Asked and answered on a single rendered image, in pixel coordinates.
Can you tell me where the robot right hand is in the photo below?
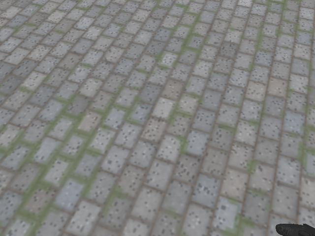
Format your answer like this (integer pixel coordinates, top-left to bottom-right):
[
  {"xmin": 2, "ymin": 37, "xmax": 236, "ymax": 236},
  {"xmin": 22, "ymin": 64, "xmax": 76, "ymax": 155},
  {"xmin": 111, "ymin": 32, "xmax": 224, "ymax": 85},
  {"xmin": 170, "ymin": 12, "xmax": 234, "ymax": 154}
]
[{"xmin": 276, "ymin": 224, "xmax": 315, "ymax": 236}]

